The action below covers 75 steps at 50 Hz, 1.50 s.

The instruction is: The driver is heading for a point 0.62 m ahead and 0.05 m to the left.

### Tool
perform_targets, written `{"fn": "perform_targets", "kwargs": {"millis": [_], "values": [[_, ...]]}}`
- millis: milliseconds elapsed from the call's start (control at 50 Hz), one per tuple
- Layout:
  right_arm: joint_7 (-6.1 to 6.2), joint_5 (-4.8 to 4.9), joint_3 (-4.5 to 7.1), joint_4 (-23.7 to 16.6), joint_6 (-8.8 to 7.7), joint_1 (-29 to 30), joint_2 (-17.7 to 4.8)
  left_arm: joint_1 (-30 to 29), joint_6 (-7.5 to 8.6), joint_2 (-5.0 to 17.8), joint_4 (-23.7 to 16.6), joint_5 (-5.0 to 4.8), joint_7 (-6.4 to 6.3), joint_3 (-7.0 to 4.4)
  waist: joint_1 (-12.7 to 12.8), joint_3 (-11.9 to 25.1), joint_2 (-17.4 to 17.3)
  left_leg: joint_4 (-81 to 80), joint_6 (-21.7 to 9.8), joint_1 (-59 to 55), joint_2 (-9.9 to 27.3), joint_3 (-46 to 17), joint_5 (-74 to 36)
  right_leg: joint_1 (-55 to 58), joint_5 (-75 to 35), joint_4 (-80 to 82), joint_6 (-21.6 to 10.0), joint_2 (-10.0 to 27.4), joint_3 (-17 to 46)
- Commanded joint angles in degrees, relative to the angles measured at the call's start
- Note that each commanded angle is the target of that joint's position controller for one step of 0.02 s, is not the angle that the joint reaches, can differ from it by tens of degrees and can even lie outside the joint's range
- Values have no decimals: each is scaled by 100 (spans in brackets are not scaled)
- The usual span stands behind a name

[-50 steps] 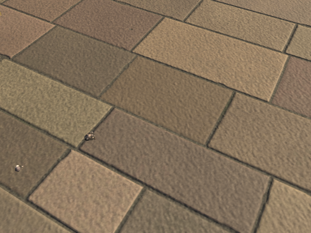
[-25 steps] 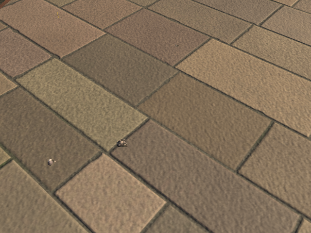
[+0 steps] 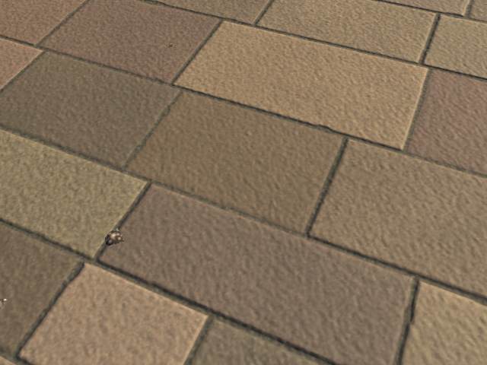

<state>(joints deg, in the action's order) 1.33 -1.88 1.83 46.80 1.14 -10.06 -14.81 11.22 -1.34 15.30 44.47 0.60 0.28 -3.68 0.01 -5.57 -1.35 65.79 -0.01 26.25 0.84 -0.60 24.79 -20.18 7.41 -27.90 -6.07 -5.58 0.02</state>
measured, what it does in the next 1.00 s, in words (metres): steps on the spot: left foot, then right foot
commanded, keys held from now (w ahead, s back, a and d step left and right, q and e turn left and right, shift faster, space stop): e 0.06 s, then no key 0.58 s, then w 0.22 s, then q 0.14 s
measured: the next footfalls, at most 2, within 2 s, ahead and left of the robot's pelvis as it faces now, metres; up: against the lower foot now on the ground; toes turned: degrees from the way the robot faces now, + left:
left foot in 0.36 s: +0.07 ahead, +0.12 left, +0.00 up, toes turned -9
right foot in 0.62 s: +0.04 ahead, -0.09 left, +0.00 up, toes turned -3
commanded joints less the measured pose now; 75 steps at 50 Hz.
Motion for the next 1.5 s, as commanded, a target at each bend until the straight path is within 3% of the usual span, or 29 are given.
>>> {"fn": "perform_targets", "kwargs": {"millis": [20,120,280,340,360,380,400,440,580,640,660,720,760,860,900,920,940,960,1000,1100,1180,1220,1240,1260,1280,1300,1340,1380,1500], "values": [[-3,0,124,-170,99,-657,-464,174,59,805,-297,20,-5,-202,-114,864,505,-343,107,-33,-8,-95,-264,479,-722,1234,-777,1336,1682],[23,27,153,-346,159,-218,-523,252,-17,821,-335,59,-32,-217,116,776,768,-1126,233,244,-8,-161,-399,586,1136,1535,-717,1331,2120],[73,131,101,-358,54,-306,-438,217,-28,720,-235,136,-38,-141,175,761,757,-2505,-48,-688,-230,-25,-59,556,591,1275,-674,1404,2365],[128,134,55,-215,-35,-818,-316,152,-64,639,-154,34,-86,-77,-109,719,600,-4453,-285,-1765,-280,31,-931,243,359,913,-315,1207,2315],[158,59,76,-264,-96,-730,-527,276,-36,453,-150,3,-102,-17,-1,687,168,-5002,-398,-2060,268,-607,-965,-45,801,606,-5,934,2102],[167,-21,124,-434,-135,-483,-942,482,13,147,-201,-76,-85,71,195,832,-802,-5454,-805,-2218,1470,-2040,-948,-404,1413,-251,296,258,1297],[117,-20,98,-426,-159,-161,-868,156,18,465,-166,6,-111,-12,75,422,-815,-5490,-1293,-1215,1964,-2309,-1738,-185,1916,-841,366,-103,637],[83,44,-20,-378,-243,14,-490,200,4,453,-27,30,-76,-31,209,416,-480,-5286,-1256,-1122,1487,-1602,-2470,195,1691,-1462,462,121,636],[87,102,-1,24,-203,-446,-604,185,-22,153,363,-63,-172,135,20,784,-622,-4227,-834,-2375,879,-827,-5007,751,793,335,664,320,136],[35,108,22,46,-230,-571,-561,234,51,621,523,54,-232,85,-123,882,-116,-4332,-399,-1647,573,-785,-3249,1883,-1329,584,555,1036,850],[7,141,-6,187,-217,-724,-393,257,41,579,723,-28,-204,82,-184,821,343,-4694,-371,-1704,288,-575,-2132,1660,-780,405,403,941,747],[-30,49,113,239,-76,-385,-635,327,44,434,832,99,-145,94,0,70,165,-4426,-644,-1368,123,-680,947,598,2412,421,74,593,758],[-78,72,130,221,-97,-517,-626,218,127,452,778,74,-134,100,-90,-380,186,-4528,-870,-1203,338,-1157,1653,-40,3018,311,-73,610,943],[-131,73,266,372,-329,-807,-865,196,472,285,671,92,-18,131,-48,-136,-432,-5062,-1321,-1806,1080,-2267,1050,-91,1722,-354,-106,375,373],[-141,122,204,264,-382,-310,-647,943,607,337,914,114,-84,116,407,-144,-177,-4025,-1050,-1143,660,-1573,-1558,1037,1230,319,-181,505,664],[-152,149,159,93,-439,18,-412,1477,645,686,1143,79,-162,17,534,-33,773,-2765,-641,-428,-108,-512,-2356,1999,5,859,-303,1121,1602],[-115,104,172,56,-436,60,-376,1994,610,995,1338,62,-214,-69,668,42,1397,-1572,-372,881,-636,144,-376,3164,-2840,960,-579,2139,2480],[-39,43,220,111,-361,53,-518,2021,560,833,1326,111,-220,-25,616,-8,883,-773,-356,1462,-548,-5,944,3361,-4723,553,-749,2516,2308],[-42,140,212,253,-260,-173,-376,1551,481,609,1127,152,-227,46,351,203,340,-307,-362,1321,-346,-256,542,3197,-5051,492,-591,2292,1469],[-239,106,140,-6,-79,317,-152,928,373,351,999,41,-353,183,109,71,873,-1656,-126,626,-343,380,-648,2257,-4304,803,-152,1571,230],[-251,90,127,28,-82,-121,-257,816,386,588,1006,-10,-420,127,-133,579,1028,-2805,-432,-861,-586,736,-1190,1844,-5238,-130,-19,1550,-129],[-243,11,224,262,-151,-978,-495,537,396,656,880,-57,-377,96,-604,967,755,-3529,-764,-2046,-589,562,-1912,1201,-4395,-1623,114,1467,-250],[-210,-35,359,260,-198,-1307,-954,495,433,664,736,-55,-323,82,-824,1209,11,-4055,-1194,-2808,219,-570,-3432,313,-1890,-3327,387,973,-514],[-201,15,439,57,-196,-1008,-1564,893,388,177,461,24,-260,176,-216,1635,-963,-4046,-2019,-3366,1978,-3037,-6368,-894,2995,-5021,547,22,-421],[-221,311,475,148,-135,-1178,-1441,965,249,487,558,182,-235,100,-303,1839,-358,-4239,-2327,-2833,1989,-3079,-5773,-613,2790,-5220,505,328,380],[-168,261,438,-22,-64,-599,-1205,958,180,439,512,118,-239,111,-128,1267,-472,-4578,-2477,-2321,1922,-2970,-3860,-1019,2497,-5281,524,418,335],[-104,153,294,-216,31,105,-697,358,145,592,377,138,-252,64,12,343,-69,-5137,-1860,-1129,1114,-2316,-2051,-985,1897,-4342,597,711,339],[-91,72,306,-187,25,55,-748,485,48,498,375,144,-218,73,110,475,-119,-5055,-1593,-831,699,-1778,-2571,-535,1610,-3746,705,649,219],[-156,61,433,-201,-20,-322,-971,-109,42,500,6,187,-83,44,-104,621,-501,-5698,-1494,-1068,572,-2575,829,-857,1346,-2427,893,624,217]]}}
